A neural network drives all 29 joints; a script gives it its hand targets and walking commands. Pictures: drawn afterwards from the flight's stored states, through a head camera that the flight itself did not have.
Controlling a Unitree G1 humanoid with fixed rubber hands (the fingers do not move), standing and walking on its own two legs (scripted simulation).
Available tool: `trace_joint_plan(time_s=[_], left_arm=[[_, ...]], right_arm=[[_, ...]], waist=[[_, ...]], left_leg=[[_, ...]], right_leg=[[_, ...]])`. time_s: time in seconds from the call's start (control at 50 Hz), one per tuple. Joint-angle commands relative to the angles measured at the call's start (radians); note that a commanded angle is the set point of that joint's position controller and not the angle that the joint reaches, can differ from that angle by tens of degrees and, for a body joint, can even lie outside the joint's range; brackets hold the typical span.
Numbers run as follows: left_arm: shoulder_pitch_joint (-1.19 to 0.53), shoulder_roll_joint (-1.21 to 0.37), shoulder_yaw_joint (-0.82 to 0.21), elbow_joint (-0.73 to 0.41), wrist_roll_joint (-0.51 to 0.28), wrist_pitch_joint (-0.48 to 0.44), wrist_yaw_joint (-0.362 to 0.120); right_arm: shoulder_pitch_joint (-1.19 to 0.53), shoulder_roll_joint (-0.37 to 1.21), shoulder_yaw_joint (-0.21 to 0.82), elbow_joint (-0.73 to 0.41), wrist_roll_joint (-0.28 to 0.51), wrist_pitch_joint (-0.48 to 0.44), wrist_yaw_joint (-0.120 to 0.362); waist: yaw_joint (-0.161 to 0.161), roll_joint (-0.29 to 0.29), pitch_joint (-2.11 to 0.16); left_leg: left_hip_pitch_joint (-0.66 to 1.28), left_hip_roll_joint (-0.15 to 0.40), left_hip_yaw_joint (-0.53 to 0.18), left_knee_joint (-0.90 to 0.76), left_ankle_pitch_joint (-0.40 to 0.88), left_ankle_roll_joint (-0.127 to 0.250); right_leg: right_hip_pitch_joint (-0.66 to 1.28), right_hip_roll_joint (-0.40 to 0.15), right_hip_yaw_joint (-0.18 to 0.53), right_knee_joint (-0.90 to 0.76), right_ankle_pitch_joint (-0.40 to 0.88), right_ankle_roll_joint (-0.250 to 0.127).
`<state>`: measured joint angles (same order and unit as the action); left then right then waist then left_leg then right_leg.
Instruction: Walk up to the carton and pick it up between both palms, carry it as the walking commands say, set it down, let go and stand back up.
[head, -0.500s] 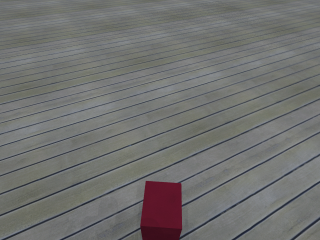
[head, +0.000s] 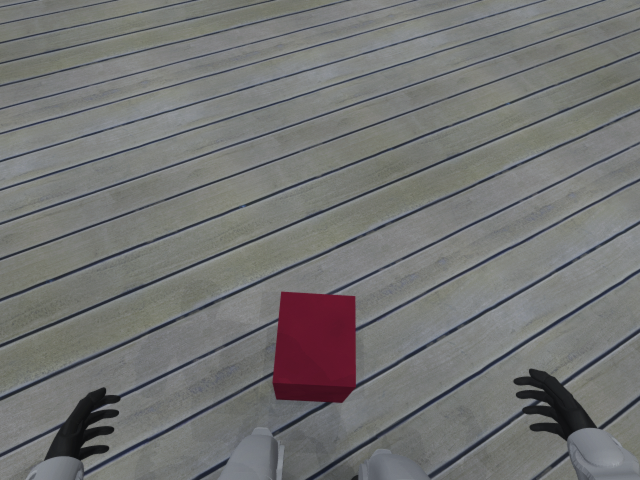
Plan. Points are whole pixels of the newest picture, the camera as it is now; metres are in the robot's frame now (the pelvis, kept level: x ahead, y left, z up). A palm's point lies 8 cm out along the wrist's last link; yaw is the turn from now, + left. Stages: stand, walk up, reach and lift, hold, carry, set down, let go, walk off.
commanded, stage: reach and lift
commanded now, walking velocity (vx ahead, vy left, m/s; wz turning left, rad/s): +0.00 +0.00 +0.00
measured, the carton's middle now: (313, 350) +0.42 -0.01 -0.60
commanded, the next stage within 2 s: none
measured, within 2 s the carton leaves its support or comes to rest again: neither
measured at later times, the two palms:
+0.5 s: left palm (152, 352) +0.30 +0.25 -0.13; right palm (511, 361) +0.29 -0.28 -0.12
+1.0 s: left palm (205, 281) +0.43 +0.20 -0.18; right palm (448, 298) +0.40 -0.22 -0.17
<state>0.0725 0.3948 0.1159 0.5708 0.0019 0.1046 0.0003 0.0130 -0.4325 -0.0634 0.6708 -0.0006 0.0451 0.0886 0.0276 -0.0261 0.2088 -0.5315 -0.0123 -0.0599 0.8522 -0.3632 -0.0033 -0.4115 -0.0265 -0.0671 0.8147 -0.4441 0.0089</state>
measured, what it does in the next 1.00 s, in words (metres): lowers itself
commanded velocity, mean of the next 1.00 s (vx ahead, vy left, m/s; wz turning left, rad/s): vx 0.00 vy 0.00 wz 0.00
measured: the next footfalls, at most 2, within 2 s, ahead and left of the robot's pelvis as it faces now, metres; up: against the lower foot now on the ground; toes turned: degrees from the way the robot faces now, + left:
none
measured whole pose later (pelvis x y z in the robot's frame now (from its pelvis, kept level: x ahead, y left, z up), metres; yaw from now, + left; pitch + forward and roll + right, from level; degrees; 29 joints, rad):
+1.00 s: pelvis -0.07 +0.02 -0.07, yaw -5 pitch +33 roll -5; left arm -1.01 0.29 0.15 0.78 -0.02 0.17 0.11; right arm -0.98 -0.36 -0.13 0.83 0.00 0.14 0.00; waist 0.03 0.03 0.14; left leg -1.41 0.01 -0.06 1.10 -0.28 0.00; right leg -1.30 0.00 -0.06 1.08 -0.36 0.02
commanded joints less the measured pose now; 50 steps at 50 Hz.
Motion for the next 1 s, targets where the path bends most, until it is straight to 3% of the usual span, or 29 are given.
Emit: trace_joint_plan(time_s=[0.0,0.1,0.12,0.14,0.16,0.18,0.2,0.24,0.26,0.3,0.36,0.4,0.5,0.52,0.54,0.56,0.66,0.7,0.72,0.78,0.8,0.84,0.86,0.88,0.96,0.98], left_arm=[[-0.084,-0.015,0.013,-0.073,-0.028,-0.076,0.044],[-0.125,-0.030,0.035,-0.115,-0.029,-0.099,0.062],[-0.134,-0.045,0.031,-0.103,-0.037,-0.099,0.063],[-0.182,-0.038,0.046,-0.118,-0.031,-0.103,0.065],[-0.177,-0.044,0.050,-0.102,-0.037,-0.104,0.066],[-0.246,-0.038,0.058,-0.135,-0.041,-0.103,0.065],[-0.270,-0.045,0.066,-0.125,-0.049,-0.101,0.065],[-0.300,-0.050,0.077,-0.100,-0.054,-0.086,0.066],[-0.341,-0.050,0.078,-0.120,-0.064,-0.077,0.064],[-0.412,-0.060,0.076,-0.100,-0.081,-0.063,0.065],[-0.491,-0.069,0.081,-0.051,-0.103,-0.034,0.064],[-0.540,-0.075,0.081,-0.020,-0.111,-0.021,0.061],[-0.700,-0.026,0.146,0.023,-0.092,-0.020,0.052],[-0.746,-0.022,0.147,0.035,-0.090,-0.020,0.048],[-0.778,-0.028,0.140,0.050,-0.103,-0.025,0.043],[-0.828,-0.006,0.156,0.052,-0.091,-0.027,0.041],[-1.096,-0.023,0.104,-0.020,-0.127,0.000,0.056],[-1.144,-0.028,0.106,0.030,-0.123,0.024,0.072],[-1.162,-0.035,0.096,0.037,-0.127,0.034,0.081],[-1.264,-0.061,0.079,0.108,-0.128,0.056,0.096],[-1.277,-0.077,0.072,0.077,-0.125,0.056,0.105],[-1.290,-0.089,0.090,0.113,-0.101,0.051,0.115],[-1.313,-0.110,0.079,0.098,-0.101,0.046,0.122],[-1.328,-0.125,0.086,0.130,-0.093,0.038,0.121],[-1.386,-0.168,0.084,0.083,-0.101,0.025,0.127],[-1.397,-0.154,0.094,0.061,-0.084,0.015,0.132]], right_arm=[[-0.128,-0.079,-0.161,-0.013,-0.064,-0.064,-0.009],[-0.149,-0.075,-0.158,-0.054,-0.048,-0.084,-0.043],[-0.157,-0.075,-0.165,-0.063,-0.049,-0.082,-0.051],[-0.206,-0.080,-0.165,-0.087,-0.035,-0.085,-0.055],[-0.226,-0.081,-0.161,-0.103,-0.028,-0.088,-0.058],[-0.259,-0.086,-0.165,-0.120,-0.018,-0.086,-0.060],[-0.300,-0.091,-0.171,-0.153,-0.019,-0.083,-0.065],[-0.344,-0.079,-0.159,-0.158,0.003,-0.070,-0.067],[-0.377,-0.074,-0.156,-0.183,0.021,-0.060,-0.067],[-0.417,-0.050,-0.149,-0.161,0.046,-0.043,-0.068],[-0.491,-0.027,-0.142,-0.118,0.081,-0.010,-0.062],[-0.551,-0.023,-0.141,-0.106,0.095,0.005,-0.065],[-0.707,0.050,-0.101,-0.072,0.123,0.035,-0.073],[-0.750,0.059,-0.104,-0.064,0.124,0.037,-0.073],[-0.776,0.060,-0.109,-0.053,0.122,0.035,-0.076],[-0.820,0.064,-0.107,-0.050,0.127,0.036,-0.081],[-1.052,-0.018,-0.165,-0.077,0.130,0.051,-0.101],[-1.112,-0.002,-0.175,-0.029,0.134,0.070,-0.102],[-1.116,-0.025,-0.192,-0.028,0.127,0.076,-0.106],[-1.200,0.010,-0.189,0.055,0.142,0.094,-0.099],[-1.192,0.017,-0.190,0.066,0.143,0.094,-0.097],[-1.220,0.019,-0.206,0.087,0.137,0.089,-0.090],[-1.233,0.005,-0.214,0.093,0.134,0.079,-0.085],[-1.265,0.023,-0.219,0.100,0.130,0.073,-0.082],[-1.372,0.044,-0.202,0.006,0.140,0.046,-0.087],[-1.371,0.067,-0.198,-0.009,0.138,0.045,-0.089]], waist=[[-0.036,0.109,-0.503],[-0.029,0.121,-0.717],[-0.046,0.097,-0.747],[-0.032,0.120,-0.774],[-0.024,0.094,-0.799],[-0.045,0.111,-0.830],[-0.046,0.078,-0.855],[-0.024,0.058,-0.862],[-0.025,0.083,-0.914],[-0.035,0.057,-0.898],[-0.030,0.067,-0.857],[-0.031,0.045,-0.854],[0.009,-0.008,-0.881],[0.008,-0.001,-0.858],[-0.015,-0.011,-0.875],[0.011,0.001,-0.880],[-0.035,0.051,-1.086],[-0.029,0.062,-1.062],[-0.055,0.067,-1.122],[-0.047,0.085,-1.058],[-0.057,0.095,-1.133],[-0.034,0.109,-1.139],[-0.047,0.127,-1.180],[-0.040,0.118,-1.150],[-0.045,0.109,-1.340],[-0.023,0.099,-1.378]], left_leg=[[0.277,-0.012,-0.003,0.032,0.633,-0.058],[0.334,-0.015,-0.027,0.121,0.886,-0.060],[0.348,-0.016,-0.028,0.119,0.882,-0.058],[0.351,-0.016,-0.031,0.141,0.919,-0.063],[0.350,-0.017,-0.034,0.148,0.938,-0.062],[0.346,-0.013,-0.038,0.159,0.910,-0.058],[0.324,-0.014,-0.039,0.152,0.867,-0.051],[0.270,-0.017,-0.030,0.147,0.832,-0.046],[0.289,-0.016,-0.029,0.153,0.828,-0.045],[0.257,-0.015,-0.030,0.143,0.778,-0.037],[0.168,-0.013,-0.019,0.117,0.649,-0.033],[0.059,-0.014,0.000,0.110,0.510,-0.025],[-0.156,-0.028,0.042,0.100,0.325,-0.006],[-0.193,-0.030,0.045,0.095,0.289,-0.003],[-0.200,-0.032,0.038,0.096,0.278,0.000],[-0.223,-0.033,0.050,0.105,0.274,-0.001],[-0.105,-0.028,0.014,0.127,0.222,-0.006],[-0.102,-0.025,0.012,0.138,0.193,-0.007],[-0.073,-0.028,-0.004,0.139,0.176,-0.008],[-0.104,-0.027,-0.011,0.146,0.106,-0.005],[-0.039,-0.030,-0.021,0.146,0.126,-0.005],[-0.027,-0.032,-0.017,0.163,0.209,-0.008],[0.027,-0.027,-0.035,0.173,0.280,-0.014],[0.013,-0.025,-0.035,0.192,0.310,-0.010],[0.109,-0.030,-0.030,0.215,0.478,-0.009],[0.131,-0.030,-0.030,0.225,0.557,-0.005]], right_leg=[[-0.298,0.085,0.039,0.045,0.325,0.004],[-0.416,0.095,0.058,0.090,0.408,0.012],[-0.421,0.099,0.058,0.081,0.411,0.009],[-0.459,0.097,0.068,0.089,0.422,0.007],[-0.474,0.104,0.064,0.096,0.420,0.010],[-0.485,0.099,0.074,0.097,0.418,0.006],[-0.467,0.103,0.068,0.093,0.408,0.007],[-0.484,0.105,0.063,0.100,0.406,0.008],[-0.497,0.107,0.062,0.096,0.397,0.004],[-0.540,0.110,0.059,0.090,0.377,0.006],[-0.574,0.106,0.052,0.079,0.328,-0.001],[-0.547,0.096,0.061,0.072,0.306,-0.003],[-0.452,0.087,0.077,0.100,0.269,0.011],[-0.475,0.086,0.078,0.103,0.248,0.010],[-0.469,0.090,0.077,0.103,0.250,0.011],[-0.474,0.087,0.082,0.109,0.242,0.012],[-0.546,0.110,0.051,0.146,0.184,0.008],[-0.624,0.112,0.042,0.156,0.136,0.008],[-0.631,0.121,0.027,0.169,0.140,0.013],[-0.726,0.117,0.026,0.186,0.073,0.003],[-0.714,0.123,0.021,0.193,0.090,0.005],[-0.769,0.130,0.019,0.205,0.128,0.004],[-0.817,0.138,0.012,0.216,0.160,0.002],[-0.871,0.141,0.018,0.220,0.163,0.004],[-0.823,0.150,0.015,0.216,0.251,0.002],[-0.823,0.152,0.015,0.226,0.298,0.005]])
